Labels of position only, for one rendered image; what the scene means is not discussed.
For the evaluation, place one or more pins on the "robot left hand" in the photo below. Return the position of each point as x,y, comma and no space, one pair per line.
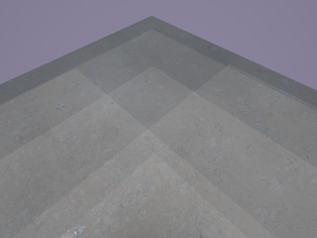
74,232

